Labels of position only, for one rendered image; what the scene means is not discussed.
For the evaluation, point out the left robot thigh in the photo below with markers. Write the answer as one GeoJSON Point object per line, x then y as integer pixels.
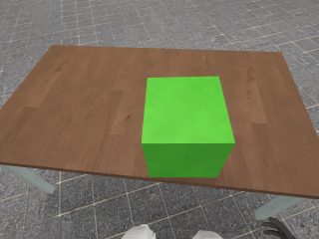
{"type": "Point", "coordinates": [140, 232]}

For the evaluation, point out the carton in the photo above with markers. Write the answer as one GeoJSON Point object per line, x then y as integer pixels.
{"type": "Point", "coordinates": [186, 128]}

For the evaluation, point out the right robot hand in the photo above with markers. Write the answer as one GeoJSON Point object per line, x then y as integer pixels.
{"type": "Point", "coordinates": [283, 232]}

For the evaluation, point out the table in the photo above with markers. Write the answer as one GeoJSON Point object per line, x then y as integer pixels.
{"type": "Point", "coordinates": [81, 109]}

